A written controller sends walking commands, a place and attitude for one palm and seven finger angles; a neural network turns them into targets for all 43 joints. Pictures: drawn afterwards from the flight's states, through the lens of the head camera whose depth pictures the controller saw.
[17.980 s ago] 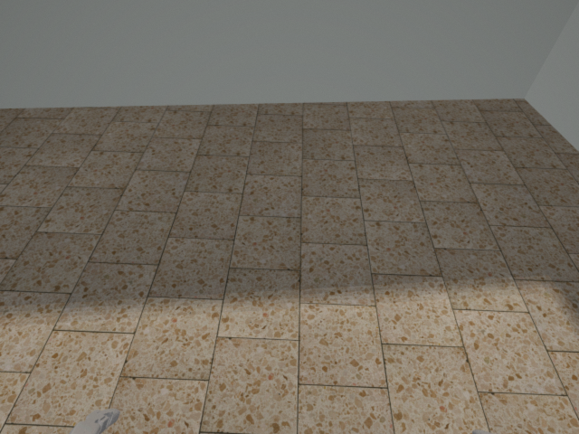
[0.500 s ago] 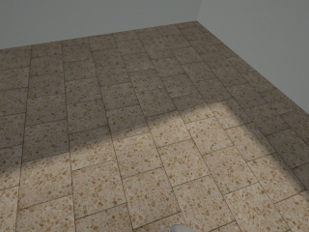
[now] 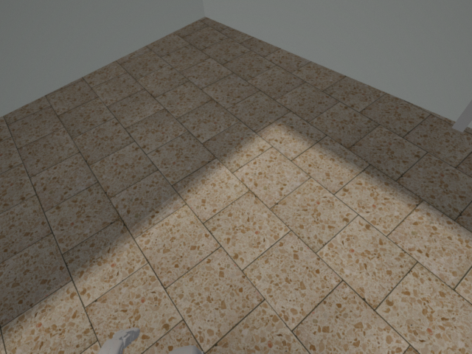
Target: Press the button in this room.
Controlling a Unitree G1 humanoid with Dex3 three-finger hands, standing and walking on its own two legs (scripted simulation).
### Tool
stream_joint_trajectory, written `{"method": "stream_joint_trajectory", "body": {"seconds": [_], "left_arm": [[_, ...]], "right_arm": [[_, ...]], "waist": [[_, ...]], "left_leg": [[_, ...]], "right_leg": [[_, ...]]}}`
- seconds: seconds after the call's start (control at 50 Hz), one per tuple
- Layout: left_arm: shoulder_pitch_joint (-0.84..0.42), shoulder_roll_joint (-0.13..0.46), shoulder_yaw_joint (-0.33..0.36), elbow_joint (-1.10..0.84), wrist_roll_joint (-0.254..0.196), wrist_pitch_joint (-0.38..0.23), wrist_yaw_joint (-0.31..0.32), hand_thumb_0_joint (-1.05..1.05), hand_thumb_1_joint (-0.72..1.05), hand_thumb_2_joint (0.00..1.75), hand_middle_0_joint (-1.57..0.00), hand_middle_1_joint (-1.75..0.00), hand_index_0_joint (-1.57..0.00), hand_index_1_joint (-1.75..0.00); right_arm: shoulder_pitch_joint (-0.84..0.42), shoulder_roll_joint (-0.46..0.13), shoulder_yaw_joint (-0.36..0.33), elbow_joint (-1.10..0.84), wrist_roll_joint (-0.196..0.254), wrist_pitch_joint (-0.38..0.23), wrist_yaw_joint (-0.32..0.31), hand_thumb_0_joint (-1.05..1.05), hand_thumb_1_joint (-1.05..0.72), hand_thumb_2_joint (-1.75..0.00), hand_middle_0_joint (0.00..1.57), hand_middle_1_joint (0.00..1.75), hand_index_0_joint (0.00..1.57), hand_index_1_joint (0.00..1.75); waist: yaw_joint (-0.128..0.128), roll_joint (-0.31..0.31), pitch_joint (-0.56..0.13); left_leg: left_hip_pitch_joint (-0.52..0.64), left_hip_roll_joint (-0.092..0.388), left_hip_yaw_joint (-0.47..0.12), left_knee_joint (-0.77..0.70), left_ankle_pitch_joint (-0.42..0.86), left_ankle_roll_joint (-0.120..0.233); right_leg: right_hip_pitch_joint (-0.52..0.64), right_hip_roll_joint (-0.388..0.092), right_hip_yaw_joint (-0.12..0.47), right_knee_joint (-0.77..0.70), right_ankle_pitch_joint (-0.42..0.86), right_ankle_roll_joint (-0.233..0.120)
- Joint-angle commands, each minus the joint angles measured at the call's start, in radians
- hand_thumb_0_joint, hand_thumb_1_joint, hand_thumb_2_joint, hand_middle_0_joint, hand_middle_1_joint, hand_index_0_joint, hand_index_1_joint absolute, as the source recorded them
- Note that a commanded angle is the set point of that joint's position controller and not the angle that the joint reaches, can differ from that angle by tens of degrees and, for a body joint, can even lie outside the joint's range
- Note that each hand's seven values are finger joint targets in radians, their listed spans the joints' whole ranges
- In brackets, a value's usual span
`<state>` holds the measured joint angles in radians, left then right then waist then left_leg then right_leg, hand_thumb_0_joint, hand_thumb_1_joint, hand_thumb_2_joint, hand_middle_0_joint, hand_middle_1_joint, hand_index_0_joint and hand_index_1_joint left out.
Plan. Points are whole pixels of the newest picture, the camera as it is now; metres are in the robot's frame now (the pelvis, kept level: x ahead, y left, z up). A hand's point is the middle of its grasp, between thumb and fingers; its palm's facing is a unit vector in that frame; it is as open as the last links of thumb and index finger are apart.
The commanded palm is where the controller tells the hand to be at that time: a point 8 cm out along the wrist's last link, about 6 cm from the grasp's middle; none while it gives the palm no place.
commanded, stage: turn or walk to find it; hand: left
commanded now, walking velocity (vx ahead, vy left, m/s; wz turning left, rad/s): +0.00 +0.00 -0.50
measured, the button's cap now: out of the picture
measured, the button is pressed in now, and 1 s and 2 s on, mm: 0 0 0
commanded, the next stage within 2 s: none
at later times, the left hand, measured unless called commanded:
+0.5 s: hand out of the picture +0.06 +0.23 -0.17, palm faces -0.14 -0.97 -0.22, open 7.3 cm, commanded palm none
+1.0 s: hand (183, 325) +0.19 +0.12 -0.14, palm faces -0.54 -0.81 -0.23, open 7.4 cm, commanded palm none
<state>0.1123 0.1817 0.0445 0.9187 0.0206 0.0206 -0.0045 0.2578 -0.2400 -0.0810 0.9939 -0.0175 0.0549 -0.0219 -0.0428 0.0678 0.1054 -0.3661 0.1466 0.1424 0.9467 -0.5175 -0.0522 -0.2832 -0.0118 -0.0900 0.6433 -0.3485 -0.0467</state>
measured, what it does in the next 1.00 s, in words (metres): steps on the spot, turning right: left foot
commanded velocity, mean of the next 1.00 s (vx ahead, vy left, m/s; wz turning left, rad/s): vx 0.12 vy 0.00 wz -0.49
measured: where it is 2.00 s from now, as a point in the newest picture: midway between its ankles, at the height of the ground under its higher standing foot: (317, 325)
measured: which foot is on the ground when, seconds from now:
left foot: up 0.00-0.48, down 0.50-1.00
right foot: down 0.00-0.50, up 0.52-1.00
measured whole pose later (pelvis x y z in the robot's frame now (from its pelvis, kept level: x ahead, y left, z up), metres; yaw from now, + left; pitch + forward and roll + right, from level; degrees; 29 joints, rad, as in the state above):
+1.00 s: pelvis -0.01 +0.01 +0.01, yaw -32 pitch +0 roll +0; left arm 0.14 0.22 0.07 0.94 0.03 0.05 -0.05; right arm 0.37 -0.24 -0.08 1.02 -0.04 -0.01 -0.01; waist -0.06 0.04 0.04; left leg -0.15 0.17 0.31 0.50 -0.32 -0.04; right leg -0.33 -0.08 -0.10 0.69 -0.40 0.03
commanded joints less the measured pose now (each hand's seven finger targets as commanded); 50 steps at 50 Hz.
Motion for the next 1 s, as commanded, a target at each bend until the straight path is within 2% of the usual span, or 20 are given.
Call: {"method": "stream_joint_trajectory", "body": {"seconds": [0.0, 0.04, 0.1, 0.24, 0.34, 0.4, 0.44, 0.46, 0.48, 0.5, 0.52, 0.56, 0.62, 0.68, 0.74, 0.8, 0.9, 0.94, 0.96, 0.98], "left_arm": [[0.059, 0.215, 0.058, -0.045, -0.012, -0.004, 0.030, 0.00, 0.90, 0.90, -0.20, -0.30, -0.20, -0.30], [0.045, 0.200, 0.049, -0.056, -0.012, -0.014, 0.022, 0.00, 0.90, 0.90, -0.20, -0.30, -0.20, -0.30], [0.072, 0.202, 0.051, -0.044, -0.010, -0.021, 0.021, 0.00, 0.90, 0.90, -0.20, -0.30, -0.20, -0.30], [0.130, 0.217, 0.057, -0.026, -0.004, -0.018, 0.018, 0.00, 0.90, 0.90, -0.20, -0.30, -0.20, -0.30], [0.142, 0.232, 0.065, -0.022, 0.003, -0.009, 0.021, 0.00, 0.90, 0.90, -0.20, -0.30, -0.20, -0.30], [0.102, 0.238, 0.069, -0.025, 0.003, -0.003, 0.021, 0.00, 0.90, 0.90, -0.20, -0.30, -0.20, -0.30], [0.059, 0.235, 0.066, -0.033, -0.007, 0.003, 0.019, 0.00, 0.90, 0.90, -0.20, -0.30, -0.20, -0.30], [0.062, 0.199, 0.058, -0.043, -0.014, 0.006, 0.016, 0.00, 0.90, 0.90, -0.20, -0.30, -0.20, -0.30], [0.096, 0.140, 0.047, -0.053, -0.022, 0.010, 0.007, 0.00, 0.90, 0.90, -0.20, -0.30, -0.20, -0.30], [0.077, 0.153, 0.047, -0.056, -0.008, 0.015, 0.007, 0.00, 0.90, 0.90, -0.20, -0.30, -0.20, -0.30], [0.098, 0.171, 0.058, -0.050, 0.001, 0.024, 0.005, 0.00, 0.90, 0.90, -0.20, -0.30, -0.20, -0.30], [0.107, 0.186, 0.076, -0.020, 0.009, 0.033, -0.009, 0.00, 0.90, 0.90, -0.20, -0.30, -0.20, -0.30], [0.121, 0.152, 0.067, -0.013, 0.004, 0.033, -0.021, 0.00, 0.90, 0.90, -0.20, -0.30, -0.20, -0.30], [0.077, 0.131, 0.056, -0.032, 0.004, 0.033, -0.029, 0.00, 0.90, 0.90, -0.20, -0.30, -0.20, -0.30], [0.009, 0.122, 0.052, -0.057, 0.008, 0.029, -0.039, 0.00, 0.90, 0.90, -0.20, -0.30, -0.20, -0.30], [-0.057, 0.112, 0.047, -0.077, 0.009, 0.018, -0.047, 0.00, 0.90, 0.90, -0.20, -0.30, -0.20, -0.30], [-0.070, 0.084, 0.033, -0.082, 0.006, 0.004, -0.052, 0.00, 0.90, 0.90, -0.20, -0.30, -0.20, -0.30], [-0.030, 0.082, 0.035, -0.071, 0.004, -0.004, -0.048, 0.00, 0.90, 0.90, -0.20, -0.30, -0.20, -0.30], [0.036, 0.090, 0.039, -0.048, 0.004, -0.009, -0.045, 0.00, 0.90, 0.90, -0.20, -0.30, -0.20, -0.30], [0.141, 0.119, 0.045, -0.006, 0.005, -0.018, -0.037, 0.00, 0.90, 0.90, -0.20, -0.30, -0.20, -0.30]], "right_arm": [[-0.056, -0.080, -0.011, -0.098, -0.002, -0.015, 0.002, 0.00, -0.90, -0.90, 0.20, 0.30, 0.20, 0.30], [-0.024, -0.077, -0.011, -0.081, -0.005, -0.014, 0.008, 0.00, -0.90, -0.90, 0.20, 0.30, 0.20, 0.30], [-0.034, -0.079, -0.011, -0.083, -0.004, -0.014, 0.004, 0.00, -0.90, -0.90, 0.20, 0.30, 0.20, 0.30], [-0.116, -0.085, -0.003, -0.117, -0.001, -0.020, -0.004, 0.00, -0.90, -0.90, 0.20, 0.30, 0.20, 0.30], [-0.170, -0.075, 0.005, -0.145, 0.009, -0.030, -0.008, 0.00, -0.90, -0.90, 0.20, 0.30, 0.20, 0.30], [-0.122, -0.069, 0.007, -0.141, 0.017, -0.039, -0.012, 0.00, -0.90, -0.90, 0.20, 0.30, 0.20, 0.30], [-0.031, -0.077, 0.007, -0.113, 0.021, -0.051, -0.017, 0.00, -0.90, -0.90, 0.20, 0.30, 0.20, 0.30], [-0.002, -0.118, 0.000, -0.106, 0.018, -0.061, -0.021, 0.00, -0.90, -0.90, 0.20, 0.30, 0.20, 0.30], [-0.013, -0.207, -0.015, -0.120, 0.005, -0.066, -0.019, 0.00, -0.90, -0.90, 0.20, 0.30, 0.20, 0.30], [-0.022, -0.240, -0.021, -0.138, 0.006, -0.053, -0.015, 0.00, -0.90, -0.90, 0.20, 0.30, 0.20, 0.30], [-0.074, -0.203, -0.011, -0.157, -0.002, -0.050, -0.014, 0.00, -0.90, -0.90, 0.20, 0.30, 0.20, 0.30], [-0.155, -0.141, 0.005, -0.175, -0.005, -0.056, -0.020, 0.00, -0.90, -0.90, 0.20, 0.30, 0.20, 0.30], [-0.118, -0.123, 0.004, -0.164, -0.005, -0.065, -0.016, 0.00, -0.90, -0.90, 0.20, 0.30, 0.20, 0.30], [-0.019, -0.125, -0.005, -0.132, -0.005, -0.074, -0.010, 0.00, -0.90, -0.90, 0.20, 0.30, 0.20, 0.30], [0.046, -0.132, -0.016, -0.105, -0.008, -0.083, -0.006, 0.00, -0.90, -0.90, 0.20, 0.30, 0.20, 0.30], [0.104, -0.139, -0.023, -0.077, -0.011, -0.092, -0.002, 0.00, -0.90, -0.90, 0.20, 0.30, 0.20, 0.30], [0.096, -0.159, -0.030, -0.049, -0.019, -0.091, 0.010, 0.00, -0.90, -0.90, 0.20, 0.30, 0.20, 0.30], [0.079, -0.161, -0.025, -0.044, -0.019, -0.091, 0.015, 0.00, -0.90, -0.90, 0.20, 0.30, 0.20, 0.30], [0.059, -0.160, -0.022, -0.042, -0.018, -0.089, 0.016, 0.00, -0.90, -0.90, 0.20, 0.30, 0.20, 0.30], [0.046, -0.146, -0.016, -0.040, -0.016, -0.087, 0.020, 0.00, -0.90, -0.90, 0.20, 0.30, 0.20, 0.30]], "waist": [[0.062, -0.234, -0.089], [0.042, -0.192, -0.107], [0.048, -0.177, -0.127], [0.071, -0.199, -0.136], [0.087, -0.202, -0.137], [0.057, -0.205, -0.159], [0.014, -0.204, -0.198], [0.001, -0.103, -0.215], [0.011, 0.181, -0.213], [0.007, 0.202, -0.159], [0.031, 0.134, -0.130], [0.069, 0.113, -0.054], [0.066, 0.064, -0.074], [0.029, 0.080, -0.101], [0.002, 0.080, -0.059], [-0.026, 0.071, -0.048], [-0.017, 0.100, -0.074], [0.012, 0.082, -0.076], [0.052, 0.055, -0.089], [0.102, -0.030, -0.124]], "left_leg": [[-0.236, -0.006, -0.150, 0.247, 0.101, -0.016], [-0.202, -0.026, -0.139, 0.228, 0.169, -0.029], [-0.196, -0.039, -0.149, 0.191, 0.184, -0.040], [-0.207, -0.063, -0.163, 0.097, 0.141, -0.044], [-0.108, -0.091, -0.152, -0.088, 0.078, -0.026], [0.023, -0.116, -0.144, -0.268, 0.106, -0.008], [0.210, -0.124, -0.128, -0.489, 0.269, 0.002], [0.362, -0.034, -0.199, -0.585, 0.320, 0.029], [0.455, 0.221, -0.450, -0.668, 0.424, 0.106], [0.313, 0.333, -0.478, -0.675, 0.469, 0.171], [0.220, 0.315, -0.434, -0.689, 0.409, 0.200], [0.133, 0.206, -0.308, -0.694, 0.384, 0.173], [0.188, 0.139, -0.177, -0.654, 0.498, 0.162], [0.276, 0.165, -0.186, -0.687, 0.318, 0.177], [0.292, 0.206, -0.209, -0.747, 0.119, 0.182], [0.322, 0.241, -0.213, -0.761, 0.070, 0.191], [0.274, 0.249, -0.100, -0.719, 0.067, 0.160], [0.196, 0.245, -0.057, -0.671, 0.078, 0.139], [0.141, 0.227, -0.018, -0.595, 0.064, 0.116], [0.066, 0.175, 0.040, -0.445, 0.068, 0.077]], "right_leg": [[0.159, -0.261, 0.324, -0.309, 0.485, -0.099], [0.150, -0.217, 0.279, -0.309, 0.487, -0.071], [0.173, -0.207, 0.300, -0.306, 0.504, -0.079], [0.207, -0.207, 0.396, -0.296, 0.503, -0.120], [0.164, -0.209, 0.474, -0.274, 0.532, -0.156], [0.113, -0.189, 0.495, -0.236, 0.559, -0.134], [0.031, -0.130, 0.461, -0.168, 0.493, -0.069], [-0.103, -0.053, 0.402, -0.081, 0.349, -0.020], [-0.295, 0.083, 0.257, 0.111, -0.057, 0.042], [-0.285, 0.063, 0.171, 0.313, -0.249, 0.074], [-0.269, 0.039, 0.183, 0.437, -0.227, 0.086], [-0.266, 0.014, 0.167, 0.549, -0.126, 0.100], [-0.277, 0.002, 0.126, 0.594, -0.041, 0.116], [-0.320, -0.029, 0.101, 0.531, -0.016, 0.125], [-0.356, -0.063, 0.078, 0.457, -0.012, 0.119], [-0.355, -0.089, 0.059, 0.338, -0.037, 0.110], [-0.181, -0.071, -0.017, 0.088, -0.095, 0.082], [-0.052, -0.047, -0.040, -0.011, -0.068, 0.068], [0.058, -0.026, -0.062, -0.091, -0.001, 0.060], [0.216, -0.003, -0.074, -0.176, 0.041, 0.045]]}}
